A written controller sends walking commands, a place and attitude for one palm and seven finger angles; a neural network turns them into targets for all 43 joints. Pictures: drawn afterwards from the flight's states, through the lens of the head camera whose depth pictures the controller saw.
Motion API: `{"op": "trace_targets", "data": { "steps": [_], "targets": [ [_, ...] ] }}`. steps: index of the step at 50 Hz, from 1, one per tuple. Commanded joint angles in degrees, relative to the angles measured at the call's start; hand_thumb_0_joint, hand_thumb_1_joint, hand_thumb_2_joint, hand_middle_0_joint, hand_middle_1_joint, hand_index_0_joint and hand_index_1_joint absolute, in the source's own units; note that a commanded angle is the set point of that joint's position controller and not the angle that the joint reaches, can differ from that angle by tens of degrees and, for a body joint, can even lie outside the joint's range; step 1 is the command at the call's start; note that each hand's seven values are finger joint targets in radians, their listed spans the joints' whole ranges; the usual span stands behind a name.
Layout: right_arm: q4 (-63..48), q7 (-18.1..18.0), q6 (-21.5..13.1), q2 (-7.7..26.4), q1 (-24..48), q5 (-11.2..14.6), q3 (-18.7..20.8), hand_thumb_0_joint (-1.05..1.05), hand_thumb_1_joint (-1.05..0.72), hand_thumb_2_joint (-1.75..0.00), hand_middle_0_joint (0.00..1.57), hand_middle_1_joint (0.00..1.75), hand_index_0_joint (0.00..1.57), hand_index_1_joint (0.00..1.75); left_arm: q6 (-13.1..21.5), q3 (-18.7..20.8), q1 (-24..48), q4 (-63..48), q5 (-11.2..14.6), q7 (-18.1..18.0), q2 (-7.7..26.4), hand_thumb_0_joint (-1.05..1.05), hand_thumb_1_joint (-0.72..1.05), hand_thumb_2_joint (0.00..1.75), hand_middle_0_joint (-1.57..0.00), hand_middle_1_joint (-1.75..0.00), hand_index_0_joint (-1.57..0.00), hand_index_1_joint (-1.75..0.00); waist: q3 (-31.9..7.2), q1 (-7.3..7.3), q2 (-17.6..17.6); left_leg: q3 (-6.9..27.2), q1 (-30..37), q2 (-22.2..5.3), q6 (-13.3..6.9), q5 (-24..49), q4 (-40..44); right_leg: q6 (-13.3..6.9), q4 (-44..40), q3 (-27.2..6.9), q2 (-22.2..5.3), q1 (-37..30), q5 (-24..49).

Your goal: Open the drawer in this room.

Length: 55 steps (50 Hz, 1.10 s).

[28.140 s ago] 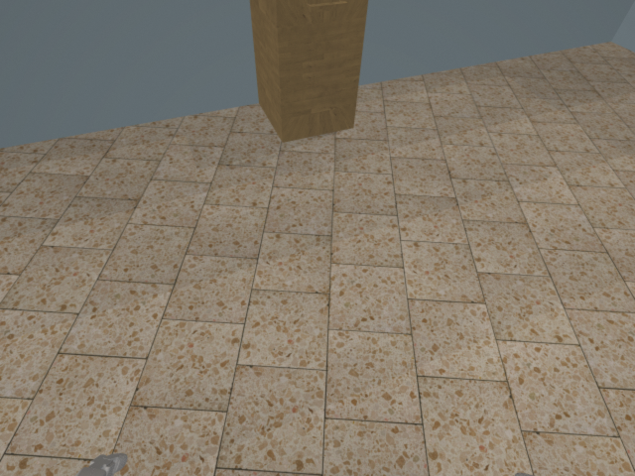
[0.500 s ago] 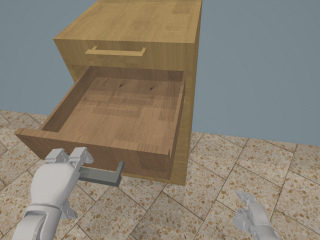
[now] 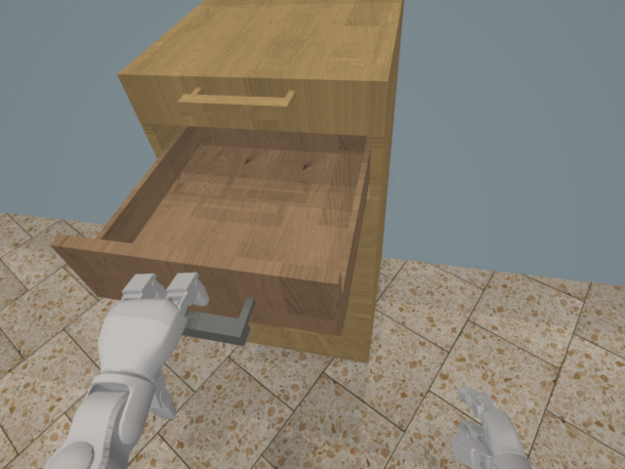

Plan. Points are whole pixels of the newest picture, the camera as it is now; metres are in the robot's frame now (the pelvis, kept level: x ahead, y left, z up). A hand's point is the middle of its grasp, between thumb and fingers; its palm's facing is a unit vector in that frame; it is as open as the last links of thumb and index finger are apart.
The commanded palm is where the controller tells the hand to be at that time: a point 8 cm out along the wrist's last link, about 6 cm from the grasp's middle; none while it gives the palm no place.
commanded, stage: lift the hand off the handle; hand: left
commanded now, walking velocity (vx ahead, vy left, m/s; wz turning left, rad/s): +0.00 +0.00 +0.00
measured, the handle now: (189, 309) +0.29 +0.21 +0.06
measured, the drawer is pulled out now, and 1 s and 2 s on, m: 0.29 0.28 0.28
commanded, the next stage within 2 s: draw the hand back to the body in 1.14 s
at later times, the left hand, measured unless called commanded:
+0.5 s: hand (152, 314) +0.24 +0.22 +0.12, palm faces +0.08 -0.07 -0.99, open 13.3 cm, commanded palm +0.21 +0.22 +0.18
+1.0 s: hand (114, 259) +0.26 +0.23 +0.20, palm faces +0.16 -0.03 -0.99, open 13.8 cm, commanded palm +0.21 +0.22 +0.26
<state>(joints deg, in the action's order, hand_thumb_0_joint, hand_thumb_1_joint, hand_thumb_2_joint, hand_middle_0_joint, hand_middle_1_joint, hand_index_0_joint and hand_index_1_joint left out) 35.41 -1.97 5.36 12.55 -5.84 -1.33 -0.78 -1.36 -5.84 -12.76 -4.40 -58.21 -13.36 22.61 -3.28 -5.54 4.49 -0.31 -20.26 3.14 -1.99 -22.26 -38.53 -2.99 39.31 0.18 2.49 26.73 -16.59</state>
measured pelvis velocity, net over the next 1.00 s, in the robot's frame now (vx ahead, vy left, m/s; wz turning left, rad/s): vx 0.00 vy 0.00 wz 0.01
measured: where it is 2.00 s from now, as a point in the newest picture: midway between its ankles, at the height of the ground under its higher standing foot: outside the picture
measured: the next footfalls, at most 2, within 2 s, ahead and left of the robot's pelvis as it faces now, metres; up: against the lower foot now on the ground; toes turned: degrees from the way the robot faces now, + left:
none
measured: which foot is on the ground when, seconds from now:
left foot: down 0.00-1.00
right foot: down 0.00-1.00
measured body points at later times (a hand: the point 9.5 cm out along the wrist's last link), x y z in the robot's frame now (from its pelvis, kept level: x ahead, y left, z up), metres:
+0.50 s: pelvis +0.01 +0.00 +0.02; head +0.01 -0.05 +0.46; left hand +0.23 +0.22 +0.17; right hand +0.25 -0.20 -0.08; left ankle -0.03 +0.10 -0.72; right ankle +0.04 -0.09 -0.72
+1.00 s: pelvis +0.00 +0.00 +0.02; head -0.01 -0.05 +0.47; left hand +0.24 +0.23 +0.25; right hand +0.24 -0.20 -0.07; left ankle -0.03 +0.10 -0.72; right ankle +0.04 -0.09 -0.72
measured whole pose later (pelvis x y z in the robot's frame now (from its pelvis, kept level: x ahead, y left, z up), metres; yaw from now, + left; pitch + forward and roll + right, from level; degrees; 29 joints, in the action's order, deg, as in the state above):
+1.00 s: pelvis +0.00 +0.00 +0.02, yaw +0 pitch -3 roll +0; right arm 34.2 -0.2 7.9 15.7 -3.9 1.7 -3.5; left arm -6.0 2.0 -5.4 -22.7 -45.8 6.3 35.1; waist -0.1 -5.8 6.9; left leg 0.7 -5.9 2.6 -1.7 -16.3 -24.9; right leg -3.0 26.1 0.4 2.8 12.3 -11.2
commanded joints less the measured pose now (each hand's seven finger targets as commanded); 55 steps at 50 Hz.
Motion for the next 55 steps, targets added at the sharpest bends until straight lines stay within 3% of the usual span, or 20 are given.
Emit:
{"op": "trace_targets", "data": {
  "steps": [1, 3, 8, 15, 19, 23, 24, 25, 27, 28, 31, 33, 34, 35, 39, 43, 46, 48, 49, 55],
  "targets": [
    [-9.9, -0.4, -3.1, 5.4, 9.6, -0.3, 1.8, 0.0, -0.9, -0.9, 0.2, 0.3, 0.2, 0.3, 2.0, 6.0, 10.0, -17.5, 1.1, -2.0, 9.5, 0.0, -0.5, 0.3, -0.3, -1.2, -0.3, -1.2, -10.9, 0.16, -4.1, 2.0, 1.2, -1.2, 0.9, 14.1, 7.2, 0.4, -7.3, -3.3, -1.7, -11.5, 6.8],
    [-10.0, -0.5, -2.7, 5.8, 10.6, -0.1, 1.6, 0.0, -0.9, -0.9, 0.2, 0.3, 0.2, 0.3, 1.6, 9.6, 9.2, -16.8, 1.5, -1.7, 12.7, 0.0, -0.5, 0.3, -0.3, -1.2, -0.3, -1.2, -9.3, -0.43, -4.9, 2.1, 0.5, -1.2, 0.9, 13.6, 8.2, 0.2, -8.4, -4.7, -1.4, -13.1, 7.1],
    [-10.4, 0.1, -2.2, 5.6, 11.3, 0.6, 1.4, 0.0, -0.9, -0.9, 0.2, 0.3, 0.2, 0.3, 0.4, 9.1, 9.6, -20.4, 2.5, -0.3, 12.1, 0.0, -0.5, 0.3, -0.3, -1.2, -0.3, -1.2, -9.5, -0.8, -1.3, 1.8, 3.1, -1.5, 1.4, 15.6, 10.0, 0.1, -9.5, -4.3, -1.4, -15.0, 8.4],
    [-9.7, 0.2, -1.5, 5.6, 11.2, 0.9, 1.2, 0.0, -0.9, -0.9, 0.2, 0.3, 0.2, 0.3, -0.6, 7.9, 12.2, -23.1, 4.0, 2.7, 12.0, 0.0, -0.5, 0.3, -0.3, -1.2, -0.3, -1.2, -8.0, -0.17, -2.4, 1.4, 5.3, -1.5, 1.1, 17.3, 11.9, 0.5, -11.8, -3.6, -1.8, -16.9, 10.1],
    [-10.6, 0.4, -1.7, 5.6, 11.4, 0.9, 0.6, 0.0, -0.9, -0.9, 0.2, 0.3, 0.2, 0.3, -0.9, 7.8, 13.0, -26.9, 4.0, 4.2, 12.8, 0.0, -0.5, 0.3, -0.3, -1.2, -0.3, -1.2, -11.7, -0.77, -2.2, 1.3, 7.3, -1.6, 0.8, 20.0, 12.1, 0.8, -11.8, -3.4, -2.3, -19.7, 12.4],
    [-10.6, 0.2, -1.2, 6.4, 13.3, 1.5, 0.4, 0.0, -0.9, -0.9, 0.2, 0.3, 0.2, 0.3, -1.3, 12.1, 13.0, -27.6, 5.3, 5.3, 16.9, 0.0, -0.5, 0.3, -0.3, -1.2, -0.3, -1.2, -10.1, -1.05, -2.1, 1.7, 7.9, -1.7, 0.9, 20.3, 13.3, 0.7, -13.4, -4.7, -1.8, -21.4, 14.5],
    [-10.8, 0.3, -1.4, 5.9, 11.9, 1.1, 0.2, 0.0, -0.9, -0.9, 0.2, 0.3, 0.2, 0.3, -1.2, 10.7, 12.5, -28.2, 5.2, 5.8, 15.6, 0.0, -0.5, 0.3, -0.3, -1.2, -0.3, -1.2, -11.1, -1.24, -3.2, 1.1, 8.0, -1.5, 0.7, 21.5, 13.0, 1.1, -13.0, -4.0, -2.5, -22.2, 15.4],
    [-10.1, 0.1, -0.9, 6.5, 12.1, 1.4, 0.7, 0.0, -0.9, -0.9, 0.2, 0.3, 0.2, 0.3, -1.4, 13.5, 11.5, -27.7, 5.7, 6.0, 18.3, 0.0, -0.5, 0.3, -0.3, -1.2, -0.3, -1.2, -9.8, -1.11, -2.2, 1.2, 8.1, -1.6, 1.0, 21.8, 13.7, 0.8, -13.6, -4.7, -2.2, -22.5, 16.4],
    [-10.8, 0.6, -0.7, 6.4, 12.2, 1.4, 0.3, 0.0, -0.9, -0.9, 0.2, 0.3, 0.2, 0.3, -2.0, 11.8, 11.2, -29.2, 6.3, 6.9, 16.6, 0.0, -0.5, 0.3, -0.3, -1.2, -0.3, -1.2, -9.9, -1.25, -1.8, 1.2, 8.4, -1.5, 1.0, 23.2, 13.9, 1.0, -13.5, -3.9, -2.5, -23.0, 17.9],
    [-11.0, 0.8, -0.8, 6.6, 13.9, 2.2, 0.2, 0.0, -0.9, -0.9, 0.2, 0.3, 0.2, 0.3, -2.9, 13.8, 9.4, -28.2, 7.0, 7.5, 17.6, 0.0, -0.5, 0.3, -0.3, -1.2, -0.3, -1.2, -9.3, -1.29, -1.6, 1.6, 8.6, -1.8, 1.1, 23.3, 13.9, 0.8, -13.8, -4.7, -1.9, -23.0, 18.1],
    [-10.5, 1.5, 0.4, 6.6, 13.1, 2.1, 0.0, 0.0, -0.9, -0.9, 0.2, 0.3, 0.2, 0.3, -4.9, 9.5, 10.7, -27.2, 7.9, 10.4, 14.8, 0.0, -0.5, 0.3, -0.3, -1.2, -0.3, -1.2, -5.5, -0.49, -2.7, 0.9, 7.7, -1.7, 1.0, 21.6, 15.5, 1.3, -14.9, -2.5, -2.4, -22.0, 15.4],
    [-11.2, 1.6, 0.6, 7.1, 15.1, 3.0, -0.4, 0.0, -0.9, -0.9, 0.2, 0.3, 0.2, 0.3, -6.6, 13.0, 10.6, -26.9, 8.6, 12.1, 18.2, 0.0, -0.5, 0.3, -0.3, -1.2, -0.3, -1.2, -5.7, -0.8, -2.9, 1.3, 7.9, -2.3, 0.8, 20.8, 15.7, 1.2, -15.1, -3.4, -1.8, -22.8, 14.8],
    [-11.0, 1.7, 0.9, 6.8, 13.5, 2.4, -0.7, 0.0, -0.9, -0.9, 0.2, 0.3, 0.2, 0.3, -7.0, 10.7, 12.1, -26.8, 8.0, 13.2, 17.0, 0.0, -0.5, 0.3, -0.3, -1.2, -0.3, -1.2, -6.5, -0.62, -4.6, 0.5, 7.8, -1.9, 0.5, 21.1, 15.7, 1.6, -14.9, -2.6, -2.6, -23.7, 14.8],
    [-10.7, 1.4, 1.4, 7.0, 13.8, 2.7, -0.4, 0.0, -0.9, -0.9, 0.2, 0.3, 0.2, 0.3, -7.1, 12.4, 13.4, -26.4, 8.3, 13.9, 19.4, 0.0, -0.5, 0.3, -0.3, -1.2, -0.3, -1.2, -5.8, -0.29, -3.9, 0.5, 7.8, -2.1, 0.6, 20.2, 16.3, 1.6, -15.4, -2.8, -2.5, -23.8, 14.0],
    [-11.9, 1.4, 0.7, 6.7, 13.8, 2.6, -1.2, 0.0, -0.9, -0.9, 0.2, 0.3, 0.2, 0.3, -6.5, 11.5, 18.1, -29.4, 8.8, 15.7, 19.3, 0.0, -0.5, 0.3, -0.3, -1.2, -0.3, -1.2, -8.8, -0.62, -1.6, 0.7, 9.1, -2.1, 0.3, 20.1, 16.3, 1.8, -15.3, -2.2, -2.8, -25.0, 12.7],
    [-11.7, 1.0, 0.0, 7.3, 14.9, 3.0, -1.1, 0.0, -0.9, -0.9, 0.2, 0.3, 0.2, 0.3, -5.0, 17.2, 20.2, -29.0, 10.6, 16.0, 24.6, 0.0, -0.5, 0.3, -0.3, -1.2, -0.3, -1.2, -8.1, -1.21, 0.2, 1.6, 9.3, -2.2, 0.4, 19.2, 16.7, 1.6, -16.3, -3.3, -2.1, -25.1, 11.9],
    [-10.9, 1.3, -0.1, 7.4, 13.0, 2.6, -0.8, 0.0, -0.9, -0.9, 0.2, 0.3, 0.2, 0.3, -3.9, 18.6, 18.9, -27.7, 11.6, 16.4, 25.3, 0.0, -0.5, 0.3, -0.3, -1.2, -0.3, -1.2, -7.7, -1.38, -1.7, 1.4, 8.6, -1.9, 0.7, 21.5, 17.1, 1.6, -15.9, -2.3, -2.7, -26.3, 14.3],
    [-11.7, 2.0, -0.7, 7.6, 14.8, 3.4, -0.7, 0.0, -0.9, -0.9, 0.2, 0.3, 0.2, 0.3, -4.4, 19.9, 19.0, -29.4, 13.1, 17.1, 25.7, 0.0, -0.5, 0.3, -0.3, -1.2, -0.3, -1.2, -8.4, -1.66, 0.4, 1.8, 9.0, -2.2, 1.0, 22.0, 16.8, 1.4, -15.8, -3.2, -2.4, -26.3, 15.2],
    [-11.6, 2.3, -0.8, 7.1, 13.6, 2.9, -0.9, 0.0, -0.9, -0.9, 0.2, 0.3, 0.2, 0.3, -4.4, 16.9, 19.5, -30.0, 13.0, 17.7, 23.1, 0.0, -0.5, 0.3, -0.3, -1.2, -0.3, -1.2, -9.0, -1.34, 0.0, 1.1, 9.0, -1.8, 0.9, 23.1, 16.7, 1.6, -15.4, -2.2, -3.0, -26.7, 15.7],
    [-10.8, 2.9, -0.5, 7.7, 13.2, 3.8, -0.4, 0.0, -0.9, -0.9, 0.2, 0.3, 0.2, 0.3, -6.6, 14.3, 19.1, -24.7, 14.1, 21.0, 21.1, 0.0, -0.5, 0.3, -0.3, -1.2, -0.3, -1.2, -2.7, 0.04, -3.3, 0.8, 6.9, -2.5, 0.9, 17.2, 18.0, 1.9, -16.8, -1.1, -2.6, -22.1, 8.9]
  ]
}}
